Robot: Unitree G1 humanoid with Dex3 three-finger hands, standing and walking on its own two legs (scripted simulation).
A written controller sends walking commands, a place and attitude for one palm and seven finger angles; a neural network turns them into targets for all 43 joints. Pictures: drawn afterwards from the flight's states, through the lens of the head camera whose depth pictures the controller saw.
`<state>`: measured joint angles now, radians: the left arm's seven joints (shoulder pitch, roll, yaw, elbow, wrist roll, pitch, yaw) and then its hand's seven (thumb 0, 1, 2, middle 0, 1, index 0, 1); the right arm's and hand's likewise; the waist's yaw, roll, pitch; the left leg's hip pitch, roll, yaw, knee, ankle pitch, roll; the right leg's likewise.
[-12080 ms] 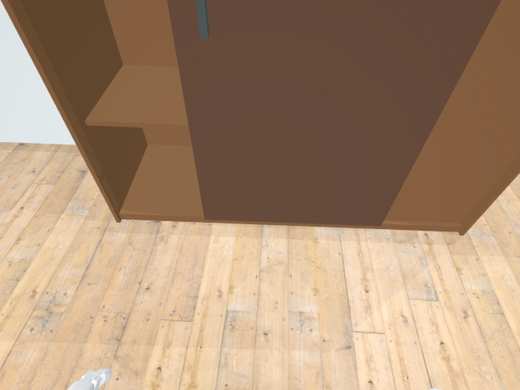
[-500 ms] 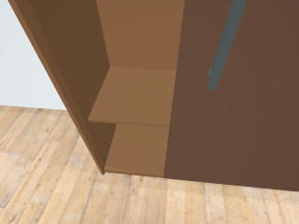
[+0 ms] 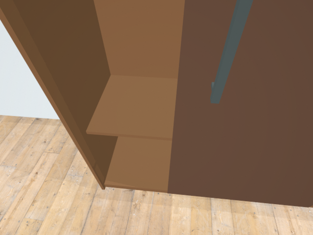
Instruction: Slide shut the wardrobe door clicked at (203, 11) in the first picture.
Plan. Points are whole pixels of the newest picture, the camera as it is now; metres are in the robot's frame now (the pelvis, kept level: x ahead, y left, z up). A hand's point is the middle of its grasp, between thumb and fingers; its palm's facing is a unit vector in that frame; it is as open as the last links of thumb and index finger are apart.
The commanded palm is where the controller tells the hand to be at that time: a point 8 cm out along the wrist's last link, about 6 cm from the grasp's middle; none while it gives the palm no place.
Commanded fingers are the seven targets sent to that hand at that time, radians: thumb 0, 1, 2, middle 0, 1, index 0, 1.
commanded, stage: come to a stop and stand still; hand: right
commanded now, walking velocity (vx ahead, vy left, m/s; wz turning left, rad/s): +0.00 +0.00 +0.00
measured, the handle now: (225, 52) +0.44 -0.13 +0.26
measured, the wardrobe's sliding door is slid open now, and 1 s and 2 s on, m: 0.41 0.41 0.41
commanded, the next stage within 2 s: look again from close up in 0.24 s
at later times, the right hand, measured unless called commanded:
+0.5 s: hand out of the picture -0.01 -0.17 -0.18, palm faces +0.03 +0.98 -0.19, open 7.4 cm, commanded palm none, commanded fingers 0.00 -0.90 -0.90 0.20 0.30 0.20 0.30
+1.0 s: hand out of the picture -0.04 -0.15 -0.17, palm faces +0.05 +0.98 -0.17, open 7.4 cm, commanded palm none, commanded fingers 0.00 -0.90 -0.90 0.20 0.30 0.20 0.30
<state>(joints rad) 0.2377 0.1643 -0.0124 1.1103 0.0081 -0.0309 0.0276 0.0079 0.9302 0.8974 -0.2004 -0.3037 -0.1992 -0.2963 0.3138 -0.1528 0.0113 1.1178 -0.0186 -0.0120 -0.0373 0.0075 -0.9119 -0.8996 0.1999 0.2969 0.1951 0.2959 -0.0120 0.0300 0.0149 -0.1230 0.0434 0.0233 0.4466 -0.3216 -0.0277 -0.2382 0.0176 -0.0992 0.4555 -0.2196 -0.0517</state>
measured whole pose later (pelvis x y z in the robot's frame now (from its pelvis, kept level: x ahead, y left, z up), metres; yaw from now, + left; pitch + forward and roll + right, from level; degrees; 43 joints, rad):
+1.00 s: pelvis +0.00 +0.01 +0.00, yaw -1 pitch -1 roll +0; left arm 0.29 0.14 -0.02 1.14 0.01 -0.02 0.03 0.01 0.92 0.90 -0.20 -0.30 -0.20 -0.30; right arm 0.36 -0.13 0.01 1.14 -0.02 -0.02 -0.04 0.01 -0.91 -0.90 0.20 0.30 0.20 0.30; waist -0.01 0.01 0.01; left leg -0.08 0.03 0.04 0.41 -0.31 -0.01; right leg -0.20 0.01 -0.08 0.41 -0.20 -0.03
